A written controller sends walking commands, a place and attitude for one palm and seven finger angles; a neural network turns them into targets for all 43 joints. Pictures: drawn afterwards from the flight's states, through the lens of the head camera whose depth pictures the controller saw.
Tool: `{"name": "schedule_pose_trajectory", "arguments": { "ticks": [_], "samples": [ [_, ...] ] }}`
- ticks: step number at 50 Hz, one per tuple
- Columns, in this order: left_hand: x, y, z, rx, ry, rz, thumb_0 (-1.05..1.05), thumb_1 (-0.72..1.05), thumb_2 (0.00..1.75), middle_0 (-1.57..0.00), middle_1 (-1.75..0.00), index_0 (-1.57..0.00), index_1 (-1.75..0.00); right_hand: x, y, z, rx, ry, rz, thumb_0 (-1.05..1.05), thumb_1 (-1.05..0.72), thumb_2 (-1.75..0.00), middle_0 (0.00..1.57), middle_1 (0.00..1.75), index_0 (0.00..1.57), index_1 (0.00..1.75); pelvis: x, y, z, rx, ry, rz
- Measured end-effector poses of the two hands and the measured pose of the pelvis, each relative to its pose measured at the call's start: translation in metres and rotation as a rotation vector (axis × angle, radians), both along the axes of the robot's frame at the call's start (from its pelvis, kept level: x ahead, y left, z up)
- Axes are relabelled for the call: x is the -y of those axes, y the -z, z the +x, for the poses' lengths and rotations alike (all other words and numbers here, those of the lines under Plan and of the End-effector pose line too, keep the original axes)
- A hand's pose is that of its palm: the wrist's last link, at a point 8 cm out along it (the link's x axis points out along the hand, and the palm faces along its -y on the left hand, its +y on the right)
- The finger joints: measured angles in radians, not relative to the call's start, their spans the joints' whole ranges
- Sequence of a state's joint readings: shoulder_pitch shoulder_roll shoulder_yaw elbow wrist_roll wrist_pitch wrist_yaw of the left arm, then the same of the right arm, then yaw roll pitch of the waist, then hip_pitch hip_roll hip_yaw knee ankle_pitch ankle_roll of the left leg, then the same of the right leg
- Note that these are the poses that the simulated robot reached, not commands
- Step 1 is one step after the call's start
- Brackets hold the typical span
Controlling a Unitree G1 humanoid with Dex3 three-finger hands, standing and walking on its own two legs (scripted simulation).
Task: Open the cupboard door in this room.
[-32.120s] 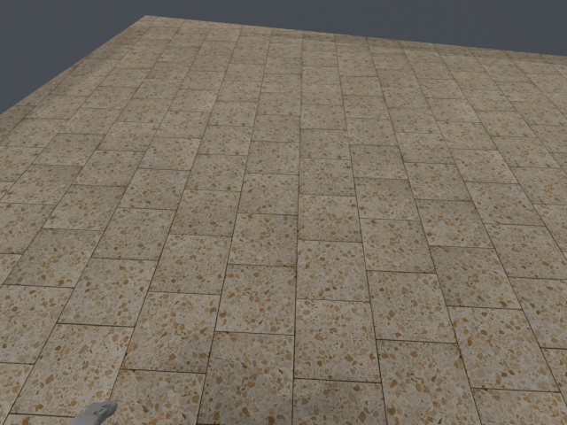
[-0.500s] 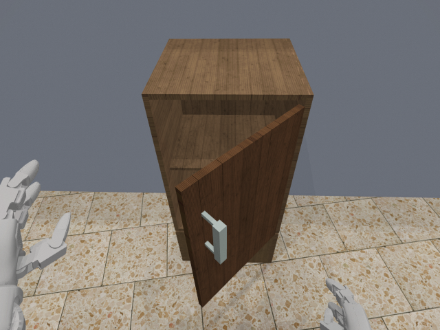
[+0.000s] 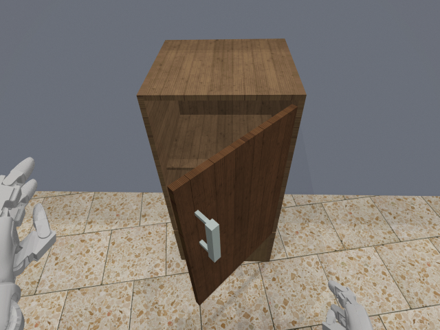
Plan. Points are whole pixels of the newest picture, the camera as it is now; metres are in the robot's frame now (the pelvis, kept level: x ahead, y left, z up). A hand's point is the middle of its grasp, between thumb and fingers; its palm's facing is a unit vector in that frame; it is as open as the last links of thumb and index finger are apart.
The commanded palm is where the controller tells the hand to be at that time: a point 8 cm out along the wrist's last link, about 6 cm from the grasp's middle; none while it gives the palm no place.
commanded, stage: step back with the hand held close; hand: left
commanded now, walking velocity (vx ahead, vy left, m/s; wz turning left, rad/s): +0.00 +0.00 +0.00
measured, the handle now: (207, 236) +0.33 +0.08 -0.06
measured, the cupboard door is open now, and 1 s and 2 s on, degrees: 46 46 46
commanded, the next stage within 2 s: stop stepping back and stand still in 1.24 s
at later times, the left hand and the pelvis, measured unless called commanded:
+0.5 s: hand (29, 251) +0.16 +0.28 +0.16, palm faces +0.35 -0.79 -0.51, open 7.4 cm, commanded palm +0.10 +0.32 +0.17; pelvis -0.05 +0.02 +0.00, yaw -2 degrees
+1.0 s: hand out of the picture +0.03 +0.30 +0.16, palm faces +0.49 -0.76 -0.43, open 7.5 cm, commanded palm -0.03 +0.34 +0.17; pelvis -0.15 +0.03 -0.02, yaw +4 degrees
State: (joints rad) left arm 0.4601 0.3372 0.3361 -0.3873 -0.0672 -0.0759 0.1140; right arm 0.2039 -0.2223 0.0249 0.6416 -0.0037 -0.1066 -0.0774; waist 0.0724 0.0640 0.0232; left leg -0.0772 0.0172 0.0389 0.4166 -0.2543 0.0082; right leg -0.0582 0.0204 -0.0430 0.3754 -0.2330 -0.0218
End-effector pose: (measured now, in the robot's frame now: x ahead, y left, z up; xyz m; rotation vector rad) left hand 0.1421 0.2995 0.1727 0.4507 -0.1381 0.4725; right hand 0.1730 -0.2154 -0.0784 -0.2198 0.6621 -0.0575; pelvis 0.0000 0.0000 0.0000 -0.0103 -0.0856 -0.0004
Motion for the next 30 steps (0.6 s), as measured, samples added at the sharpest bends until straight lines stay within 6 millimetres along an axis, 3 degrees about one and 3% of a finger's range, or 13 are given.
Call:
{"name": "schedule_pose_trajectory", "arguments": {
  "ticks": [8,16,23,30],
  "samples": [
    [-0.003,0.0,0.007,-0.025,0.022,0.051,0.02,0.89,0.9,-0.21,-0.3,-0.21,-0.3,0.009,-0.001,-0.005,-0.022,0.04,-0.001,0.02,-0.9,-0.9,0.2,0.3,0.2,0.3,0.0,-0.001,-0.007,-0.049,0.016,-0.01],
    [0.0,0.005,0.009,-0.086,0.126,0.088,0.02,0.89,0.9,-0.21,-0.3,-0.21,-0.3,0.022,-0.003,-0.03,-0.066,0.137,-0.041,0.02,-0.9,-0.9,0.2,0.3,0.2,0.3,-0.013,0.0,-0.021,-0.084,0.037,-0.001],
    [-0.014,-0.005,-0.012,-0.032,0.143,0.142,0.02,0.89,0.9,-0.22,-0.3,-0.21,-0.3,0.015,-0.007,-0.058,-0.069,0.169,-0.056,0.02,-0.91,-0.9,0.2,0.3,0.2,0.3,-0.022,0.003,-0.042,-0.078,0.044,0.002],
    [-0.028,0.003,-0.049,-0.001,0.103,0.133,0.02,0.89,0.9,-0.21,-0.3,-0.21,-0.3,-0.001,-0.006,-0.084,-0.042,0.14,-0.057,0.02,-0.9,-0.9,0.2,0.3,0.2,0.3,-0.031,0.01,-0.07,-0.061,0.033,-0.003]
  ]
}}
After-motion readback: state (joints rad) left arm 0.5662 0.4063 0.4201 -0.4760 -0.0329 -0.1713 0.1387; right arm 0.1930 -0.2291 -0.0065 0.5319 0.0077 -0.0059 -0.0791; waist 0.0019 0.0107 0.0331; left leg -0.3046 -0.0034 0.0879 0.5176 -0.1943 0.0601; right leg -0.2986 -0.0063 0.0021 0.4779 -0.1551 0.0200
